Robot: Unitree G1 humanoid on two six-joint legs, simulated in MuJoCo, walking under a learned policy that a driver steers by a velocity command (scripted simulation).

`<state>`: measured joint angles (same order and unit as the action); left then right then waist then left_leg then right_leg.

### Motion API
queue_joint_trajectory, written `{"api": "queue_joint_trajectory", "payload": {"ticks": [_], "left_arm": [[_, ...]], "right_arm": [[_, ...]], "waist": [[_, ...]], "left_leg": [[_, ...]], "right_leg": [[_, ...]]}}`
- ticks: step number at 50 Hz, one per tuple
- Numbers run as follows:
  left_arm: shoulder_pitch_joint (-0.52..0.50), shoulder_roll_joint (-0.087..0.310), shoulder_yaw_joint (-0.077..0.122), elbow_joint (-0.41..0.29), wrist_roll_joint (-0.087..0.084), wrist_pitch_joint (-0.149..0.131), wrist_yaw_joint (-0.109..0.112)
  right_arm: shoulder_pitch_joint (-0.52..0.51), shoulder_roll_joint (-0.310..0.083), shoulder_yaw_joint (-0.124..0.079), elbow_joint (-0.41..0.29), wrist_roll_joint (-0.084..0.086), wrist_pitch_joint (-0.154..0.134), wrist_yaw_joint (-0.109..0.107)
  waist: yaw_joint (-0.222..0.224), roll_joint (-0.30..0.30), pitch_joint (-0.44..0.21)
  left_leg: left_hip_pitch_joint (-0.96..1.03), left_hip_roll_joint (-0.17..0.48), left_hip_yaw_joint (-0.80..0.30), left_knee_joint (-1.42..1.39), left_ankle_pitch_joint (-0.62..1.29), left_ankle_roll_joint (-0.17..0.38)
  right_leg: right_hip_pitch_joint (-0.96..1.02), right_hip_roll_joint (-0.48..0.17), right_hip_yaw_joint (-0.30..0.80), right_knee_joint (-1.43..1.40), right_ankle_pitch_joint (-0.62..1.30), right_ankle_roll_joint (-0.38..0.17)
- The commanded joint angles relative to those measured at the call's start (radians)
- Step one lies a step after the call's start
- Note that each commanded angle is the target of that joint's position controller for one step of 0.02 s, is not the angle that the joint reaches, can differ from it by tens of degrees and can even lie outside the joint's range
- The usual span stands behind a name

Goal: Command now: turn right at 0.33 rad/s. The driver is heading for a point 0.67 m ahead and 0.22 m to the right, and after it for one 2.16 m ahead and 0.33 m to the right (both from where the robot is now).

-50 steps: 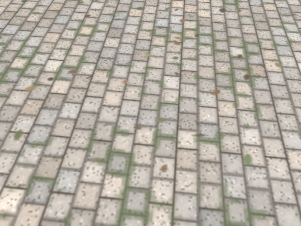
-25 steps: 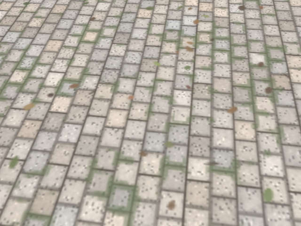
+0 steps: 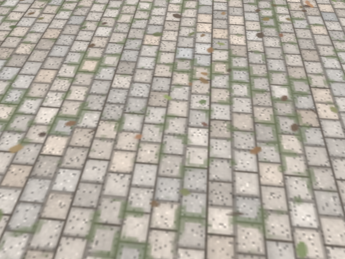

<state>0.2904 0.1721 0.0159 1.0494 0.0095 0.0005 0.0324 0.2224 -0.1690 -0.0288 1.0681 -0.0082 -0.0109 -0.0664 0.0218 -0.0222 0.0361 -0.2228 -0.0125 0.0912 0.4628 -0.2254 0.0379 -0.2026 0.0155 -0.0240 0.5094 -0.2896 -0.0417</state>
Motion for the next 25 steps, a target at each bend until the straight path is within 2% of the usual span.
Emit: {"api": "queue_joint_trajectory", "payload": {"ticks": [1, 2, 3, 4, 5, 6, 8, 9, 10, 11, 12, 13, 14, 15, 16, 17, 18, 20, 21, 23, 25], "left_arm": [[0.023, 0.062, 0.022, -0.064, 0.008, 0.008, 0.003], [0.026, 0.062, 0.028, -0.072, 0.014, 0.014, 0.002], [0.019, 0.069, 0.036, -0.08, 0.017, 0.022, 0.002], [-0.002, 0.067, 0.04, -0.095, 0.018, 0.03, -0.001], [-0.009, 0.055, 0.04, -0.108, 0.018, 0.034, -0.004], [0.004, 0.047, 0.038, -0.113, 0.016, 0.036, -0.007], [0.041, 0.062, 0.046, -0.11, 0.009, 0.032, -0.008], [0.069, 0.065, 0.05, -0.104, 0.008, 0.03, -0.008], [0.089, 0.068, 0.053, -0.1, 0.009, 0.027, -0.009], [0.074, 0.106, 0.064, -0.114, 0.02, 0.018, -0.011], [0.061, 0.27, 0.096, -0.166, 0.026, 0.011, -0.007], [0.118, 0.269, 0.097, -0.148, 0.03, 0.015, -0.009], [0.091, 0.241, 0.092, -0.151, 0.027, 0.019, -0.005], [0.02, 0.226, 0.091, -0.174, 0.017, 0.024, -0.002], [-0.04, 0.219, 0.09, -0.201, 0.012, 0.028, -0.002], [-0.061, 0.198, 0.086, -0.218, 0.007, 0.027, -0.003], [-0.046, 0.184, 0.083, -0.221, 0.003, 0.023, -0.006], [-0.004, 0.187, 0.087, -0.217, -0.003, 0.013, -0.01], [0.023, 0.19, 0.089, -0.211, -0.005, 0.01, -0.01], [0.052, 0.195, 0.092, -0.207, -0.001, 0.01, -0.01], [0.064, 0.206, 0.095, -0.209, 0.003, 0.008, -0.014]], "right_arm": [[0.094, -0.18, -0.055, -0.026, -0.006, 0.013, -0.017], [0.078, -0.178, -0.058, -0.04, -0.007, 0.016, -0.02], [0.066, -0.174, -0.058, -0.057, -0.012, 0.016, -0.022], [0.061, -0.179, -0.06, -0.067, -0.018, 0.015, -0.023], [0.029, -0.189, -0.061, -0.079, -0.024, 0.014, -0.024], [-0.019, -0.192, -0.061, -0.092, -0.028, 0.012, -0.023], [-0.057, -0.203, -0.065, -0.105, -0.027, 0.016, -0.015], [-0.064, -0.209, -0.067, -0.107, -0.02, 0.021, -0.01], [-0.062, -0.207, -0.069, -0.105, -0.014, 0.029, -0.003], [-0.01, -0.184, -0.069, -0.093, -0.017, 0.04, 0.006], [0.0, -0.11, -0.05, -0.151, -0.011, 0.052, 0.009], [-0.097, -0.123, -0.046, -0.19, -0.018, 0.062, 0.004], [-0.106, -0.134, -0.049, -0.191, -0.005, 0.064, 0.007], [-0.095, -0.139, -0.05, -0.182, 0.003, 0.056, 0.014], [-0.083, -0.149, -0.053, -0.176, -0.005, 0.045, 0.019], [-0.06, -0.161, -0.056, -0.165, -0.018, 0.041, 0.026], [-0.049, -0.163, -0.059, -0.165, -0.021, 0.04, 0.031], [-0.057, -0.153, -0.057, -0.179, -0.014, 0.042, 0.033], [-0.063, -0.149, -0.055, -0.188, -0.016, 0.042, 0.035], [-0.105, -0.159, -0.055, -0.212, -0.026, 0.039, 0.044], [-0.144, -0.173, -0.058, -0.235, -0.027, 0.033, 0.052]], "waist": [[-0.027, 0.123, -0.032], [-0.03, 0.155, -0.044], [-0.039, 0.159, -0.045], [-0.041, 0.122, -0.035], [-0.021, 0.094, -0.025], [0.004, 0.095, -0.026], [0.009, 0.135, -0.055], [0.021, 0.131, -0.07], [0.03, 0.096, -0.069], [0.017, -0.042, -0.037], [-0.002, -0.351, -0.011], [0.041, -0.237, 0.002], [0.01, -0.117, 0.026], [-0.018, -0.052, 0.038], [-0.036, -0.055, 0.019], [-0.038, -0.067, -0.011], [-0.035, -0.056, -0.046], [-0.024, -0.035, -0.069], [-0.015, -0.035, -0.084], [0.011, -0.074, -0.066], [0.026, -0.098, -0.034]], "left_leg": [[0.083, 0.285, -0.229, -0.099, 0.25, 0.15], [0.051, 0.345, -0.258, -0.109, 0.288, 0.195], [0.025, 0.4, -0.281, -0.121, 0.341, 0.244], [0.004, 0.426, -0.279, -0.135, 0.365, 0.27], [-0.017, 0.413, -0.247, -0.138, 0.337, 0.251], [-0.035, 0.373, -0.194, -0.124, 0.311, 0.204], [-0.03, 0.319, -0.113, -0.064, 0.315, 0.143], [-0.041, 0.306, -0.076, -0.019, 0.29, 0.119], [-0.08, 0.285, -0.033, 0.053, 0.188, 0.078], [-0.152, 0.221, 0.036, 0.207, -0.031, 0.015], [-0.395, 0.034, 0.104, 0.447, -0.404, -0.071], [-0.381, 0.013, -0.06, 0.585, -0.419, -0.062], [-0.383, 0.033, -0.098, 0.641, -0.336, -0.054], [-0.377, 0.046, -0.118, 0.632, -0.237, -0.045], [-0.382, 0.048, -0.125, 0.619, -0.179, -0.038], [-0.371, 0.04, -0.118, 0.635, -0.141, -0.038], [-0.363, 0.032, -0.12, 0.651, -0.124, -0.041], [-0.379, 0.029, -0.13, 0.64, -0.107, -0.052], [-0.388, 0.034, -0.135, 0.61, -0.095, -0.06], [-0.424, 0.037, -0.137, 0.542, -0.088, -0.073], [-0.443, 0.032, -0.138, 0.471, -0.09, -0.084]], "right_leg": [[-0.165, -0.003, 0.011, 0.167, 0.003, -0.024], [-0.174, 0.004, -0.007, 0.283, -0.133, -0.027], [-0.204, -0.003, -0.014, 0.421, -0.276, -0.031], [-0.235, -0.029, 0.0, 0.5, -0.332, -0.029], [-0.232, -0.061, 0.023, 0.483, -0.315, -0.025], [-0.197, -0.075, 0.026, 0.405, -0.264, -0.022], [-0.116, -0.041, -0.023, 0.264, -0.174, -0.016], [-0.062, -0.017, -0.057, 0.18, -0.106, -0.017], [0.0, 0.003, -0.064, 0.063, -0.015, -0.023], [0.03, -0.044, 0.075, -0.109, 0.051, -0.04], [0.053, -0.358, 0.538, -0.255, 0.285, -0.141], [-0.03, -0.392, 0.602, -0.294, 0.359, -0.234], [-0.056, -0.343, 0.505, -0.259, 0.291, -0.243], [-0.063, -0.272, 0.419, -0.245, 0.236, -0.209], [-0.029, -0.223, 0.377, -0.236, 0.229, -0.179], [0.001, -0.199, 0.346, -0.225, 0.306, -0.175], [0.035, -0.194, 0.338, -0.215, 0.367, -0.176], [0.094, -0.196, 0.347, -0.205, 0.418, -0.177], [0.119, -0.188, 0.364, -0.224, 0.297, -0.181], [0.144, -0.176, 0.431, -0.294, -0.059, -0.195], [0.151, -0.18, 0.489, -0.34, -0.204, -0.206]]}}
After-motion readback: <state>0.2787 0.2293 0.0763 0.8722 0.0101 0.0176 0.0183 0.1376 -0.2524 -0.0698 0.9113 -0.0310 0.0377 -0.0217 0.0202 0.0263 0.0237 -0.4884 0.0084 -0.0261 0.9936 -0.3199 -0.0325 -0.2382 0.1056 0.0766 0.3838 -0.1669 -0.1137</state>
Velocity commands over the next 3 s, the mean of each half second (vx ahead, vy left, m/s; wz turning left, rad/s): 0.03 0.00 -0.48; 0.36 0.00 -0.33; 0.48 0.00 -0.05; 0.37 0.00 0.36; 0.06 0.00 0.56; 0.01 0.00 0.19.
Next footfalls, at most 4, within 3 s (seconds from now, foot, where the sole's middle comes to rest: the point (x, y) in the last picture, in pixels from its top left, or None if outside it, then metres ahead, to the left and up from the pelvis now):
0.84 left None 0.15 0.04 -0.77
1.30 right None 0.35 -0.28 -0.77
1.84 left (240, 215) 0.69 -0.24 -0.77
2.46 right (284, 218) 0.68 -0.42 -0.77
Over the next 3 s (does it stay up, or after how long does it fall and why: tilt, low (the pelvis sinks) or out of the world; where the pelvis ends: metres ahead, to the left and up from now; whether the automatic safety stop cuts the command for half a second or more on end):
stays up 0.62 -0.33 0.01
